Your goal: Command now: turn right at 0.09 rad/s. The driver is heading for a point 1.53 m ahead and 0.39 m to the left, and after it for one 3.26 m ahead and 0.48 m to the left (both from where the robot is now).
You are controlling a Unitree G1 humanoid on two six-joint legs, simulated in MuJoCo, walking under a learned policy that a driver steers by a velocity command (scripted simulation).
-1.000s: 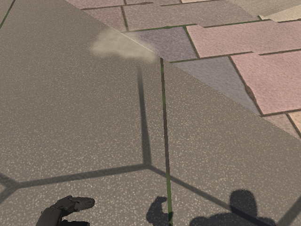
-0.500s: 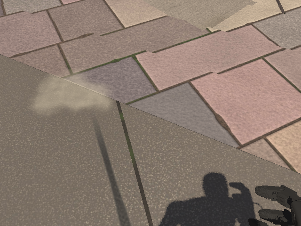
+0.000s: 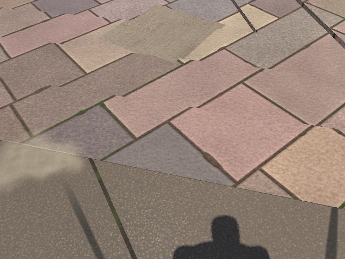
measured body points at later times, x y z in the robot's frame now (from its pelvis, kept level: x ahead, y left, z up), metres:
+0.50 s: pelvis -0.01 +0.02 -0.01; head -0.01 +0.02 +0.44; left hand +0.08 +0.27 -0.14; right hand +0.08 -0.23 -0.14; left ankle +0.00 +0.15 -0.74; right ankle +0.00 -0.10 -0.74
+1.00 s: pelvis -0.01 +0.02 +0.00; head +0.00 +0.02 +0.45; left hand +0.02 +0.26 -0.15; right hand +0.03 -0.22 -0.15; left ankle +0.00 +0.15 -0.74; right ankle +0.00 -0.10 -0.74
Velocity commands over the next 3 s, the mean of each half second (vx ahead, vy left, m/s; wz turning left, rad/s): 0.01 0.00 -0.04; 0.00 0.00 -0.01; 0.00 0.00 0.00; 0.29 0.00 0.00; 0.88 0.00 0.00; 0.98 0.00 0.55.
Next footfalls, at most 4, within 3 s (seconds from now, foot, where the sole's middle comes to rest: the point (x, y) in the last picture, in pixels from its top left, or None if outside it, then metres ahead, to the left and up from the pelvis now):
0.10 left None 0.04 0.15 -0.77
2.34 right None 0.46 -0.08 -0.77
2.82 left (175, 181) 0.89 0.04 -0.77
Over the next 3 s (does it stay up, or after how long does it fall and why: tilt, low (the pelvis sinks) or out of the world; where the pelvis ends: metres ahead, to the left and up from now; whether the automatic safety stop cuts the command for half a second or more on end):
stays up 0.86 0.02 -0.01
